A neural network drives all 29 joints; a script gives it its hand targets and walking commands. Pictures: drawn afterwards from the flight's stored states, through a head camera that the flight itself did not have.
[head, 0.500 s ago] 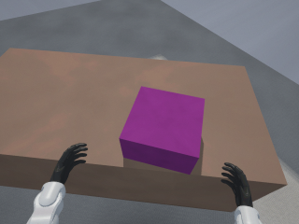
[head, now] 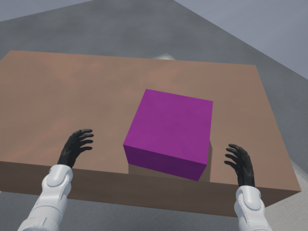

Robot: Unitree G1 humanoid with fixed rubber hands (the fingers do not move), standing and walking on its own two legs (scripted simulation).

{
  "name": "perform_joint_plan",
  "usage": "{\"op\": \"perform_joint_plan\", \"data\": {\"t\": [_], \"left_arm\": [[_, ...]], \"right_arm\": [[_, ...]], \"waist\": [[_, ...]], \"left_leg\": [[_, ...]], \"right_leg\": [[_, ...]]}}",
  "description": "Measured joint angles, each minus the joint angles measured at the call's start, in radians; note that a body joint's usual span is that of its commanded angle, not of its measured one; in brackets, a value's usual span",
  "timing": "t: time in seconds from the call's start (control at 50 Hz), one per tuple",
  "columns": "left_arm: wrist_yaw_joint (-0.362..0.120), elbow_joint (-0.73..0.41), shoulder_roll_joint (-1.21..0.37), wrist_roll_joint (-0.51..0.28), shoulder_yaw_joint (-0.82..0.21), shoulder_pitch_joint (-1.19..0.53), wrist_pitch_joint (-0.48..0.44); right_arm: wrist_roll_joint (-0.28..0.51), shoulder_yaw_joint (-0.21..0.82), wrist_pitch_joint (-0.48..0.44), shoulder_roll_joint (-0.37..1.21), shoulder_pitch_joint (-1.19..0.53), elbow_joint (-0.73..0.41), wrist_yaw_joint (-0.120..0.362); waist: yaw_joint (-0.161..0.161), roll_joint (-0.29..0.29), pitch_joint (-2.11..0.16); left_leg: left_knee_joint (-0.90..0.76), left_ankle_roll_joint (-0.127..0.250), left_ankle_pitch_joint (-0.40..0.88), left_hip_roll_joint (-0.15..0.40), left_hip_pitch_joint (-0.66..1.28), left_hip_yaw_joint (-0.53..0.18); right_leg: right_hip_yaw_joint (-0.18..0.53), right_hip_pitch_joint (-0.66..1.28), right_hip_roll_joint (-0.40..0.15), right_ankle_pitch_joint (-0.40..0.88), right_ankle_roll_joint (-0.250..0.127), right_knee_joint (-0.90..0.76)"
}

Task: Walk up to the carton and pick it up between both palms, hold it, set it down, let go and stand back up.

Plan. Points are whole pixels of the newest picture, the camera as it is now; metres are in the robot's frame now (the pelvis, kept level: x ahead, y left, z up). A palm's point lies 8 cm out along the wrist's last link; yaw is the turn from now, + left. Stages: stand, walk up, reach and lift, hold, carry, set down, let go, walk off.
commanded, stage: reach and lift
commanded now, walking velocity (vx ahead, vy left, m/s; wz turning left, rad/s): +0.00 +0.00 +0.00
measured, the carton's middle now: (170, 132) +0.46 -0.03 -0.13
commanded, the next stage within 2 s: none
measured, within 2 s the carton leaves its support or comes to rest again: neither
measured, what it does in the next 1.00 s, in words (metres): stands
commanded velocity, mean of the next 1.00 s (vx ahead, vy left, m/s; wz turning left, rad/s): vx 0.00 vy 0.00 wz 0.00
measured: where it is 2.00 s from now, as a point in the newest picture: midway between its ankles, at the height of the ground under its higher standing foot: outside the picture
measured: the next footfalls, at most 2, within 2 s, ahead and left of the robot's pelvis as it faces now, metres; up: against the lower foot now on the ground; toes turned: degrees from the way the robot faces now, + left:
none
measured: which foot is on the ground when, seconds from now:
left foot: down 0.00-1.00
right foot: down 0.00-1.00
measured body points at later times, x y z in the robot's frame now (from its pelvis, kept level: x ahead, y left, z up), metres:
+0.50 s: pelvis +0.00 +0.00 +0.00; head +0.02 +0.00 +0.45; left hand +0.37 +0.26 +0.05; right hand +0.34 -0.21 +0.01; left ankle -0.01 +0.14 -0.73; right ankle +0.01 -0.12 -0.73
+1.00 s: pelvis -0.01 +0.01 +0.00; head +0.05 +0.00 +0.44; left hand +0.43 +0.24 +0.08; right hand +0.40 -0.22 +0.04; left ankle -0.01 +0.14 -0.73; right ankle +0.01 -0.12 -0.73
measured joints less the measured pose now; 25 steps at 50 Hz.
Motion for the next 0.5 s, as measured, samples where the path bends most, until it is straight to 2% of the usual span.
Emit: {"op": "perform_joint_plan", "data": {"t": [0.1,0.4,0.5], "left_arm": [[0.012,0.023,0.000,-0.024,0.000,-0.059,0.015],[0.017,0.234,0.002,-0.025,0.000,-0.296,0.065],[0.026,0.256,0.002,-0.029,-0.002,-0.353,0.076]], "right_arm": [[0.000,0.000,0.036,0.000,-0.058,0.004,-0.003],[0.007,0.000,0.081,-0.013,-0.256,0.176,-0.019],[0.026,-0.001,0.092,-0.031,-0.312,0.209,-0.019]], "waist": [[0.000,0.004,-0.008],[0.000,0.006,-0.031],[0.000,0.007,-0.053]], "left_leg": [[0.000,0.001,0.000,0.000,0.000,0.000],[0.004,0.001,0.000,0.000,-0.015,0.000],[0.009,0.000,0.000,0.000,-0.038,0.000]], "right_leg": [[0.000,0.000,0.000,0.000,0.001,0.000],[0.000,-0.013,0.000,0.002,0.003,0.000],[0.000,-0.034,0.000,0.005,0.003,0.000]]}}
